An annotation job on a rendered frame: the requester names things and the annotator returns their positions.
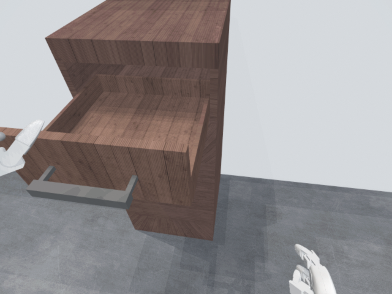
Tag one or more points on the robot left hand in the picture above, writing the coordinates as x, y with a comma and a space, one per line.
12, 159

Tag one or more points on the cabinet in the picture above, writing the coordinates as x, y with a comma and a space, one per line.
157, 38

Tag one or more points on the drawer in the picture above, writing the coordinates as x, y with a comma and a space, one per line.
118, 126

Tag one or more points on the robot right hand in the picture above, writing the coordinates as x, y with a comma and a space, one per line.
317, 279

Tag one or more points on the handle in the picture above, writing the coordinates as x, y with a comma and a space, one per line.
81, 194

